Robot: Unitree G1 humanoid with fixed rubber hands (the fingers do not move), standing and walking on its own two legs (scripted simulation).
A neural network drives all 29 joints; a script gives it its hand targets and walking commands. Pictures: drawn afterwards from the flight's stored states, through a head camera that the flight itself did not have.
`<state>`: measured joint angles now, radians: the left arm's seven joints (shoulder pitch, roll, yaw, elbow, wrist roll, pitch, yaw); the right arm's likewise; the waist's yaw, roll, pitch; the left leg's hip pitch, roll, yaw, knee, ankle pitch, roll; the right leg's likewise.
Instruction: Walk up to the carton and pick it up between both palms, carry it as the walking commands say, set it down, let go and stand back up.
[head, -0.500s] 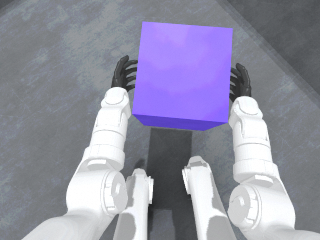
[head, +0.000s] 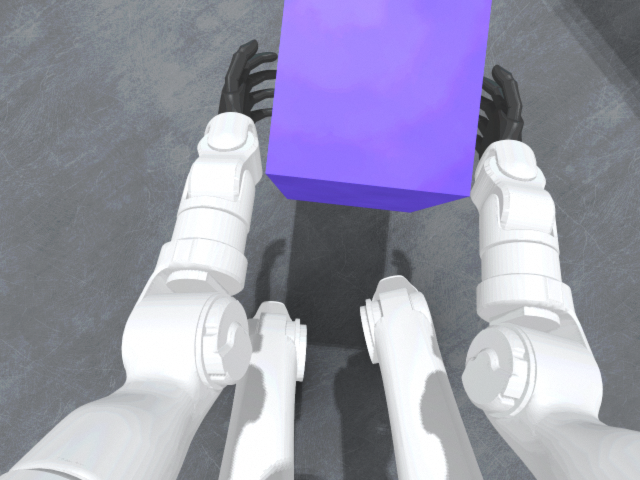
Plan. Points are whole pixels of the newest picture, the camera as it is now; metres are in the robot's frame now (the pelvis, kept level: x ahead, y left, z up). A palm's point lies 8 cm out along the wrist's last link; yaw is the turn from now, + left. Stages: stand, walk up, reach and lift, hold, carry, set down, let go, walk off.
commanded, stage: set down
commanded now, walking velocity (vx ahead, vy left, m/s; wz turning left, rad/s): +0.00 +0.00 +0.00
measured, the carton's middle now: (364, 117) +0.52 -0.10 -0.17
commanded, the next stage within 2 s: none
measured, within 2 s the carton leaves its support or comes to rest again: neither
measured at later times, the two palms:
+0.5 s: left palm (254, 127) +0.53 +0.05 -0.19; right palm (470, 144) +0.47 -0.24 -0.19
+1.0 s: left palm (256, 133) +0.54 +0.05 -0.25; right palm (451, 144) +0.48 -0.23 -0.25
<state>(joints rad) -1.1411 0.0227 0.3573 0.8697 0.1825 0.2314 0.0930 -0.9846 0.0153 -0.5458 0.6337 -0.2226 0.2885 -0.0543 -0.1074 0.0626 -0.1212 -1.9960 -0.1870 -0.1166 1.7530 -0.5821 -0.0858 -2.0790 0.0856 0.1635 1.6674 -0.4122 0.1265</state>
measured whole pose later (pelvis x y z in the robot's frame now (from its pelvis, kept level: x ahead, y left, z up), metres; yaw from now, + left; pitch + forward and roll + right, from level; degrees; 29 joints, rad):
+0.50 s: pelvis -0.01 +0.00 -0.06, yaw +1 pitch +49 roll +2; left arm -1.29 0.08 0.33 0.91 0.15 0.23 0.12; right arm -1.14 -0.04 -0.55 0.68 -0.21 0.28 -0.05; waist -0.12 0.06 0.00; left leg -2.19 -0.22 -0.11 1.94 -0.60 -0.11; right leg -2.27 0.10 0.16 1.85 -0.43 0.14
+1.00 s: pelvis -0.01 +0.00 -0.10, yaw +2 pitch +46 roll -1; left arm -1.39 0.13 0.21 0.99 0.09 0.21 0.16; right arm -1.23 -0.11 -0.54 0.79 -0.17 0.24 -0.05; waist -0.13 0.06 0.11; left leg -2.26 -0.23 -0.12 2.08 -0.63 -0.12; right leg -2.32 0.06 0.12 1.99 -0.48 0.13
